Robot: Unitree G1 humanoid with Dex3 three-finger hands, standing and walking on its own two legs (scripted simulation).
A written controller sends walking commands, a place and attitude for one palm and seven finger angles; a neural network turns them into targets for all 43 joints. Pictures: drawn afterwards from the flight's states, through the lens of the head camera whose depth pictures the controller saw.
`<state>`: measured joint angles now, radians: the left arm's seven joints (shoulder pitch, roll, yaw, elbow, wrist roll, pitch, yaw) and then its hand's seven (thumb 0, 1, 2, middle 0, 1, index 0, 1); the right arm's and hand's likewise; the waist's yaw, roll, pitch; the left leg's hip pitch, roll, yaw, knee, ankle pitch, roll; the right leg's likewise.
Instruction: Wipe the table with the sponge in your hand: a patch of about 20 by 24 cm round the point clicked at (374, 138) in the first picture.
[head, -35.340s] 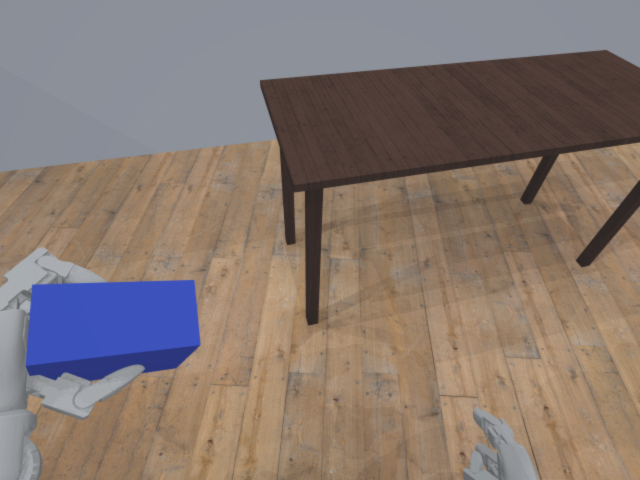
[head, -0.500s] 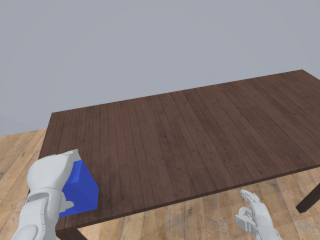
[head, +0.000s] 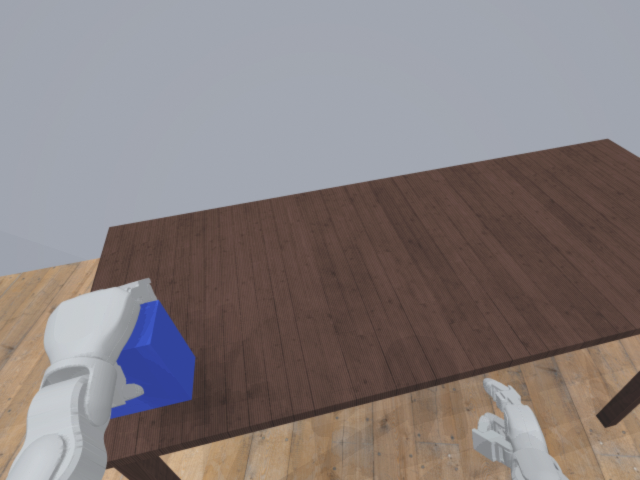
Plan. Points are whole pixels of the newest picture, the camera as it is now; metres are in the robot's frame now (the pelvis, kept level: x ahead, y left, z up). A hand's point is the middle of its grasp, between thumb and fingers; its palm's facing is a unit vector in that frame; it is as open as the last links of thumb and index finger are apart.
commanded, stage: lift the sponge slowly off the table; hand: left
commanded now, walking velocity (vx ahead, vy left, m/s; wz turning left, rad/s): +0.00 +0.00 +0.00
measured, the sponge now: (141, 370) +0.21 +0.28 +0.04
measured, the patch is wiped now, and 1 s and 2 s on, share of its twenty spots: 1.00 1.00 1.00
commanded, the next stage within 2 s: bring the sponge back beside the body in 0.48 s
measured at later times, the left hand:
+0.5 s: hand (127, 324) +0.22 +0.27 +0.13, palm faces +0.10 -0.08 -0.99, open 10.3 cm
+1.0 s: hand (112, 341) +0.20 +0.28 +0.11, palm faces +0.08 -0.09 -0.99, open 10.3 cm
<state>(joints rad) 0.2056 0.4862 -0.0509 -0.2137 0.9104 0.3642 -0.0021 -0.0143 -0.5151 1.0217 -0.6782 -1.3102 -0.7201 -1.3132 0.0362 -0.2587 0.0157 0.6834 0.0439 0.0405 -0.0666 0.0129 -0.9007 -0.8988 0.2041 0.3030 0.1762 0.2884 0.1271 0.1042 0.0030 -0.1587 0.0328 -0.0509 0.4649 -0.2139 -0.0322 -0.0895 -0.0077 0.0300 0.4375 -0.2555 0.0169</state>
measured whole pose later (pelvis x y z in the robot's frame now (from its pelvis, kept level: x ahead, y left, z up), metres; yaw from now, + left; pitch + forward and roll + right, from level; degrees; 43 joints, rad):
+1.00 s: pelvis +0.00 +0.00 +0.00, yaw +0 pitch -5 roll -1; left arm 0.22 0.53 -0.01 -0.30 0.88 0.36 -0.05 -0.01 -0.52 1.02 -0.68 -1.31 -0.73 -1.31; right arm 0.04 -0.27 0.02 0.67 0.04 0.03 -0.08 0.01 -0.90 -0.90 0.20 0.30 0.19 0.30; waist 0.13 0.11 0.00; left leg -0.17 0.04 -0.06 0.48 -0.21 -0.04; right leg -0.10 0.00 0.02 0.45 -0.26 0.01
